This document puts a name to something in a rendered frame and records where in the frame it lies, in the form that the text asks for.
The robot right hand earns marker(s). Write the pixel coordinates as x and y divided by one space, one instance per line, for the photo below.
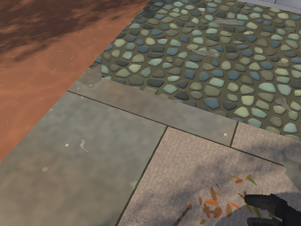
275 206

